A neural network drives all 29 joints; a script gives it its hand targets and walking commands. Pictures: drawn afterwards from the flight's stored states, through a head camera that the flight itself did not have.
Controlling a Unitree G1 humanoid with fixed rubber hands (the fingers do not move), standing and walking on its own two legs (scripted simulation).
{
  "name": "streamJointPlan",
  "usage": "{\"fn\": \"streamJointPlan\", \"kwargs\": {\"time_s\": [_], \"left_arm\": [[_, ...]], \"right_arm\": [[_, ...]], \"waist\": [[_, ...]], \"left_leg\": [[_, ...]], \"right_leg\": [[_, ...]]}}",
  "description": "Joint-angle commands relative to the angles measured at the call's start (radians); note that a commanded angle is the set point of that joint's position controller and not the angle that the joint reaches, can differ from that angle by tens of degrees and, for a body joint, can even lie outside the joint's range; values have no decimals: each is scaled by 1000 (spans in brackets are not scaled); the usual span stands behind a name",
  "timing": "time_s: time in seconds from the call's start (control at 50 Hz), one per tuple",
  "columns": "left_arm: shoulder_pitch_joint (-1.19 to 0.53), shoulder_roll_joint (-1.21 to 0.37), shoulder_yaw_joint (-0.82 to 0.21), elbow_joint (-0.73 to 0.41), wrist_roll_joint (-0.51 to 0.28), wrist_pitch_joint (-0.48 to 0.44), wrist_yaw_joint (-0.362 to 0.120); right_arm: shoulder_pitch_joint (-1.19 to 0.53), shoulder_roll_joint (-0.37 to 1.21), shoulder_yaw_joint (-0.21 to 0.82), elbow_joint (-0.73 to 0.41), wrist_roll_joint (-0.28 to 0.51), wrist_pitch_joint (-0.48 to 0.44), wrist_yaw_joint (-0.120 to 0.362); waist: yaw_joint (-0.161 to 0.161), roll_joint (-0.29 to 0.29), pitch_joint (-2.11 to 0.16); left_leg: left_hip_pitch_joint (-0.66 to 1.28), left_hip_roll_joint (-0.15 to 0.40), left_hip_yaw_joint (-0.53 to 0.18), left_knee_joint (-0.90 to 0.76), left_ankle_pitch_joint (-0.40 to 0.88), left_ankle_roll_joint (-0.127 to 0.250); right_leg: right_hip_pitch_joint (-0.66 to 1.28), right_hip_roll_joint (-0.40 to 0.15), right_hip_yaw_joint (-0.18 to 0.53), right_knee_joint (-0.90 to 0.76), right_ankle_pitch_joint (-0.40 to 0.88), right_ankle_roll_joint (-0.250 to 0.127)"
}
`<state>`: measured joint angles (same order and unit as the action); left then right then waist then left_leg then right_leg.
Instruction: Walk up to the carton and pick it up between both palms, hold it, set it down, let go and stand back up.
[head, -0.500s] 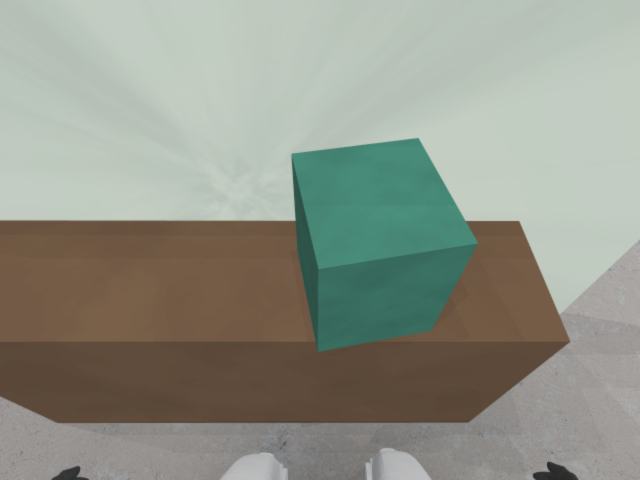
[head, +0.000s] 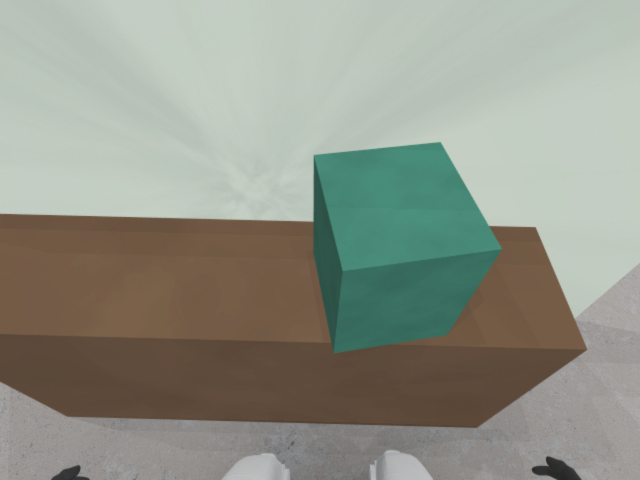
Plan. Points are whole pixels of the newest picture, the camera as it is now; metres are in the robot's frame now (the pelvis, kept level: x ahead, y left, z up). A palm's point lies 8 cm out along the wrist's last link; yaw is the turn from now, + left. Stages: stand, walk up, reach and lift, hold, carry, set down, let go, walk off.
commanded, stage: walk up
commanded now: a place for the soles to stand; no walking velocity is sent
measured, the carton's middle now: (385, 251) +0.45 -0.11 -0.03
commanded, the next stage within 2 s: none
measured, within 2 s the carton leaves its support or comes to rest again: neither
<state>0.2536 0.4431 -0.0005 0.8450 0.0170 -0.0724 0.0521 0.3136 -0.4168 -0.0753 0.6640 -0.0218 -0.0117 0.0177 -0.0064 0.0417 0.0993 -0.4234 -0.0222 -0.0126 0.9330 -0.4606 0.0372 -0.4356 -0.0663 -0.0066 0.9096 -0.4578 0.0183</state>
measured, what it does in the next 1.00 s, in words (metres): steps to the right: left foot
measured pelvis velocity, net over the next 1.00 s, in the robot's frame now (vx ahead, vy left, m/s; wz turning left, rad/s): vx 0.00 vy -0.15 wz -0.02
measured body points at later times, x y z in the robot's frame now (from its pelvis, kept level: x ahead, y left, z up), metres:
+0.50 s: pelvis -0.01 -0.09 +0.00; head +0.02 -0.10 +0.45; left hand +0.11 +0.23 -0.09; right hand +0.10 -0.42 -0.09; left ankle +0.02 +0.08 -0.68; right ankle +0.03 -0.16 -0.69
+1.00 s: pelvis +0.00 -0.15 -0.01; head +0.02 -0.14 +0.44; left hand +0.10 +0.17 -0.10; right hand +0.09 -0.49 -0.08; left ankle +0.02 +0.04 -0.68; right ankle +0.03 -0.24 -0.69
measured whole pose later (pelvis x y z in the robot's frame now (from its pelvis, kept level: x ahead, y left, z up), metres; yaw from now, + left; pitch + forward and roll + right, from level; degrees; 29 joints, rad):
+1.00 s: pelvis +0.00 -0.15 -0.01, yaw -1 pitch -3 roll +1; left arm 0.27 0.47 0.00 0.73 0.03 -0.01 -0.05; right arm 0.31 -0.42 -0.08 0.66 -0.02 -0.07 -0.06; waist 0.00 -0.04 0.10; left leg -0.42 0.11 -0.01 0.96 -0.50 0.00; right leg -0.44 -0.01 -0.06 0.95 -0.46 -0.05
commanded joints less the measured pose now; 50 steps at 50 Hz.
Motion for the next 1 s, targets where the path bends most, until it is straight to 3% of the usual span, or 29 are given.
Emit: {"fn": "streamJointPlan", "kwargs": {"time_s": [0.0, 0.06, 0.1, 0.12, 0.16, 0.22, 0.26, 0.3, 0.32, 0.34, 0.36, 0.4, 0.46, 0.54, 0.58, 0.6, 0.62, 0.64, 0.68, 0.7, 0.72, 0.74, 0.8, 0.86, 0.9, 0.92, 0.94, 0.96, 0.98], "left_arm": [[-57, 208, 80, -70, -17, 0, -5], [50, 208, 81, -38, -16, -15, -5], [55, 213, 91, -40, 2, -29, -5], [-43, 272, 122, -87, 53, 14, -35], [-120, 229, 121, -109, 38, 47, -57], [-136, 217, 126, -128, 34, 63, -71], [-125, 211, 121, -122, 27, 64, -79], [-63, 228, 140, -88, 34, 56, -90], [15, 235, 147, -79, 36, 50, -90], [1, 266, 142, -81, 33, 42, -88], [-2, 302, 150, -88, 27, 45, -85], [-24, 291, 146, -97, 28, 45, -83], [-41, 281, 139, -127, 34, 56, -74], [-23, 253, 140, -170, 46, 68, -88], [2, 246, 137, -186, 49, 73, -85], [39, 259, 146, -179, 40, 74, -80], [27, 242, 136, -186, 41, 74, -85], [2, 246, 135, -206, 30, 80, -81], [-90, 199, 116, -234, 22, 84, -86], [-142, 147, 105, -277, 26, 73, -87], [-160, 130, 107, -275, 29, 74, -82], [-109, 210, 132, -258, 49, 90, -82], [-7, 236, 146, -203, 40, 86, -108], [-3, 225, 148, -203, 35, 76, -121], [101, 190, 147, -174, 10, 56, -123], [229, 204, 155, -103, 7, 43, -111], [315, 279, 178, -85, 17, 27, -90], [226, 315, 169, -126, 15, 16, -72], [119, 313, 152, -163, 23, 15, -66]], "right_arm": [[-3, -298, -81, 6, -13, -46, -21], [-44, -248, -59, -13, -5, -36, -18], [-91, -232, -48, -16, 0, -27, -13], [-10, -274, -60, 16, 25, -61, -47], [75, -340, -87, 46, 24, -85, -75], [113, -383, -96, 46, 12, -100, -88], [58, -394, -95, 46, 5, -101, -93], [-45, -339, -73, 16, -6, -94, -89], [-51, -289, -63, 14, 4, -91, -84], [-53, -237, -51, 8, 12, -90, -81], [-51, -187, -35, 20, 21, -83, -85], [-36, -249, -46, 38, 18, -74, -95], [6, -239, -38, 52, 19, -62, -81], [51, -247, -53, 52, 16, -68, -97], [65, -238, -50, 52, 32, -77, -97], [55, -248, -54, 49, 22, -78, -96], [79, -224, -52, 41, 25, -87, -100], [82, -212, -50, 57, 26, -93, -97], [201, -236, -67, 84, 23, -105, -108], [297, -329, -96, 90, -3, -114, -119], [260, -422, -116, 80, -10, -112, -120], [205, -420, -112, 65, 5, -115, -118], [66, -392, -110, 28, -1, -101, -116], [39, -370, -103, 20, -19, -98, -91], [-80, -342, -83, -15, -24, -88, -72], [-113, -310, -73, -6, -27, -72, -64], [-113, -177, -37, -12, -14, -64, -61], [-109, -153, -14, -32, 0, -60, -71], [-42, -210, -36, -14, -2, -54, -71]], "waist": [[-34, 120, -59], [4, 125, -117], [49, 53, -104], [2, -160, -137], [-44, -48, -145], [-49, 9, -134], [-31, 40, -67], [51, -25, -53], [67, -97, -108], [54, -206, -104], [71, -310, -84], [62, -210, -68], [53, -275, -43], [51, -284, -85], [51, -316, -82], [67, -283, -62], [45, -281, -112], [35, -271, -112], [-48, -203, -153], [-111, -18, -207], [-111, 155, -112], [-83, -13, -103], [-4, 16, -60], [-25, 106, -38], [55, 135, -48], [138, 22, -90], [174, -361, -72], [114, -360, -56], [54, -167, -77]], "left_leg": [[161, 308, -495, -478, 192, 206], [113, 266, -395, -383, 363, 150], [-96, 187, -247, -288, 260, 102], [-2, 223, -365, -264, 249, 74], [141, 277, -474, -357, 134, 113], [252, 402, -607, -401, 258, 253], [124, 403, -522, -394, 277, 243], [-79, 309, -410, -322, 143, 178], [-123, 248, -327, -227, 83, 129], [-217, 94, -102, -62, 94, 37], [-303, -1, 79, 86, -92, -12], [-329, 45, 17, 172, -223, -5], [-259, 47, 37, 104, -96, -14], [-221, 48, 99, 76, -99, -7], [-186, 50, 67, -28, -139, 8], [-209, 29, 70, -32, -97, 11], [-168, 50, 71, -83, -69, 22], [-69, 37, 91, -179, -9, 19], [287, 91, -41, -346, 144, 58], [401, 257, -305, -442, 49, 143], [398, 478, -640, -543, 105, 245], [347, 532, -671, -492, 155, 305], [182, 466, -469, -476, 46, 283], [52, 366, -350, -470, -159, 226], [-156, 279, -224, -391, -229, 152], [-259, 196, -79, -163, -218, 92], [-448, 62, 56, 233, -143, 18], [-518, 16, 65, 317, -143, -25], [-428, 60, -5, 300, -108, -18]], "right_leg": [[-216, 3, 13, 69, -174, -44], [-54, 18, -39, -71, -9, -59], [193, 14, 12, -233, 116, -86], [81, 1, 97, -109, 276, -114], [-96, 21, 43, 35, 189, -87], [-262, 1, 48, 125, -117, -61], [-188, -14, 33, 62, -102, -52], [36, 25, 44, -50, 6, -85], [115, 7, 97, -149, -7, -106], [169, -88, 302, -347, -13, -184], [209, -232, 530, -525, -94, -253], [213, -314, 617, -545, -1, -309], [178, -156, 430, -534, -19, -178], [223, -166, 379, -479, 200, -251], [217, -187, 431, -476, 201, -244], [241, -181, 454, -463, 296, -188], [270, -191, 401, -415, 376, -224], [211, -148, 335, -361, 439, -204], [-73, -86, 227, -154, 390, -136], [-249, -12, 116, 91, 409, -59], [-457, 100, 37, 244, -59, -34], [-423, 24, 121, 289, -157, -29], [-279, -9, 92, 311, -124, -16], [-186, 1, 13, 146, -133, -31], [93, 41, -18, -112, -64, -59], [322, 68, -13, -230, -57, -48], [378, -84, 363, -531, -309, -68], [325, -232, 655, -632, -157, -109], [242, -304, 688, -647, -219, -179]]}}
